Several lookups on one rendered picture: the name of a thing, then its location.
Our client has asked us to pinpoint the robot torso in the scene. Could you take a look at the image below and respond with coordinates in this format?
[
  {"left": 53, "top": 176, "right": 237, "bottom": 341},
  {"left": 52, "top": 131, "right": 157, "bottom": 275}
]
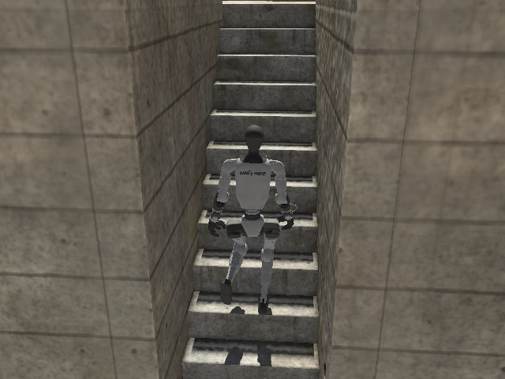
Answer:
[{"left": 235, "top": 156, "right": 271, "bottom": 237}]

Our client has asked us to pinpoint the left robot upper arm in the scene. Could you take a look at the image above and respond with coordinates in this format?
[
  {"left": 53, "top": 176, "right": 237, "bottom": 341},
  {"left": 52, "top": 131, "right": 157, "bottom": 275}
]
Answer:
[{"left": 217, "top": 159, "right": 237, "bottom": 202}]

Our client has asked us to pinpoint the left robot hand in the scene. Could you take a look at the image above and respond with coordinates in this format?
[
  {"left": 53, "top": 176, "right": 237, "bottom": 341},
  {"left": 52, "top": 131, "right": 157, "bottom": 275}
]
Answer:
[{"left": 208, "top": 219, "right": 226, "bottom": 237}]

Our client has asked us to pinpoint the robot right forearm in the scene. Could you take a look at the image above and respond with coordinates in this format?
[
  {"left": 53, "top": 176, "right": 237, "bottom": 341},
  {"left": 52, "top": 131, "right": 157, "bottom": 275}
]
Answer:
[{"left": 279, "top": 193, "right": 293, "bottom": 220}]

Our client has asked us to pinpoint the robot left shin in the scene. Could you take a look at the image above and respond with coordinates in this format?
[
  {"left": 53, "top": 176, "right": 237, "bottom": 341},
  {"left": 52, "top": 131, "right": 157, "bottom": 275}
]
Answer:
[{"left": 226, "top": 242, "right": 243, "bottom": 285}]

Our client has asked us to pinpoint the right robot upper arm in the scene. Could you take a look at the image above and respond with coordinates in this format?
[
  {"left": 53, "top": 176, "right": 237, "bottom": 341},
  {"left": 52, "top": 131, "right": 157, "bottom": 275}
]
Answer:
[{"left": 270, "top": 159, "right": 287, "bottom": 204}]

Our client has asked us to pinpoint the right robot hand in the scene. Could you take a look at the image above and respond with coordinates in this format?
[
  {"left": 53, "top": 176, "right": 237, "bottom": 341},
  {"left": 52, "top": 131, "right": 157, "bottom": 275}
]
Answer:
[{"left": 277, "top": 216, "right": 294, "bottom": 230}]

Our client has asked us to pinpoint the robot left forearm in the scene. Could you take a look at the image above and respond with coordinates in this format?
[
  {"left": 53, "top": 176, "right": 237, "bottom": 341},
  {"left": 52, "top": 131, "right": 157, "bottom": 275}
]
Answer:
[{"left": 210, "top": 191, "right": 225, "bottom": 223}]

